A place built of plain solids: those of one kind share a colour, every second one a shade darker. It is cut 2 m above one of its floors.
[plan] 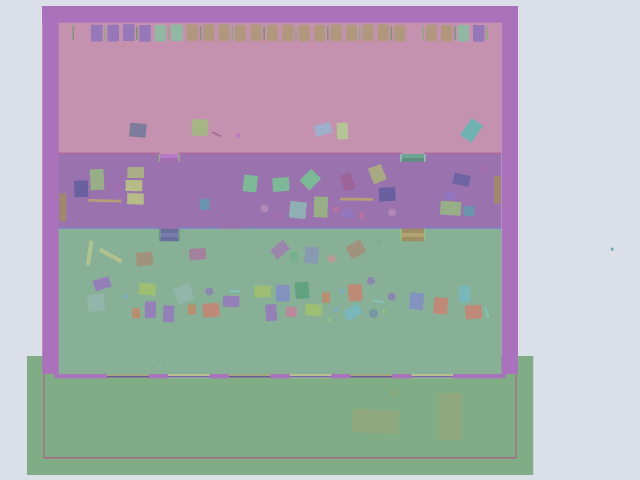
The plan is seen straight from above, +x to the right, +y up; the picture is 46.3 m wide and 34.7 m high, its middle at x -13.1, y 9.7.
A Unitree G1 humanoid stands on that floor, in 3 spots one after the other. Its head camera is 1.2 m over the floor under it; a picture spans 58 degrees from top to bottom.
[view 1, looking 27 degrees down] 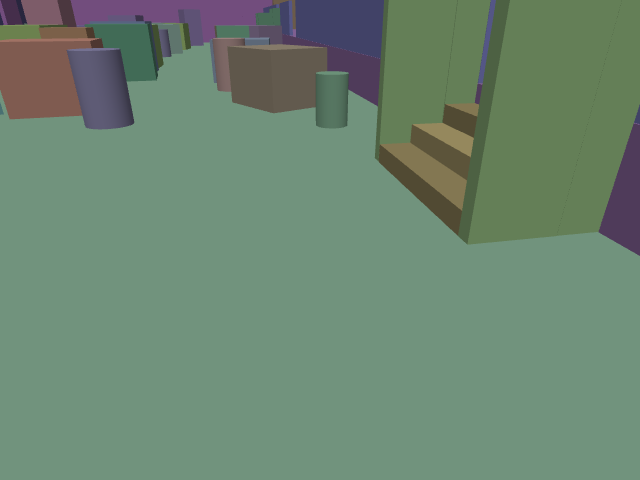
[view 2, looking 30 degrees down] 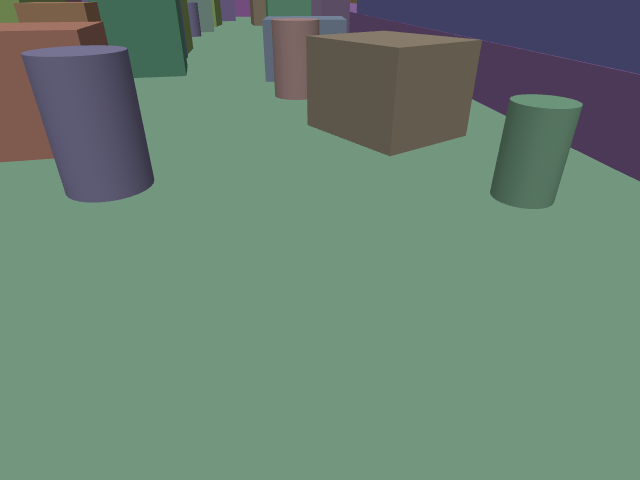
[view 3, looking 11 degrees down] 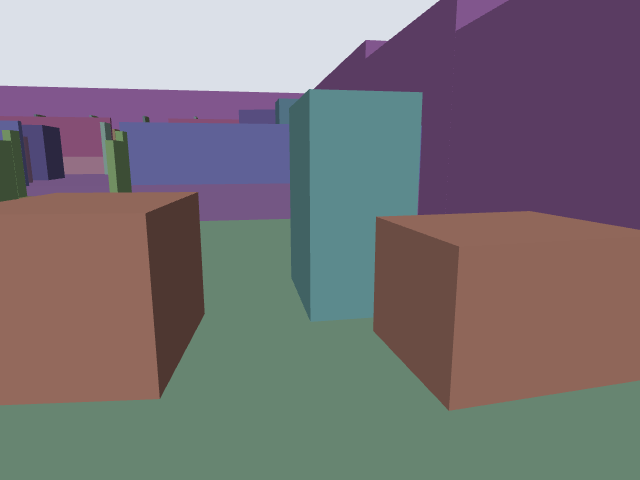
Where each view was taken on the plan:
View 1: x -3.39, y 8.31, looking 169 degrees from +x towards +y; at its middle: floor_low_tile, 2.64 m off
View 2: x -6.39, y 7.81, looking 172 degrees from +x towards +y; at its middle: floor_low_tile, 2.40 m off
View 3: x -3.49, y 2.21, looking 80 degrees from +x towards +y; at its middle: load_cartons_hall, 3.08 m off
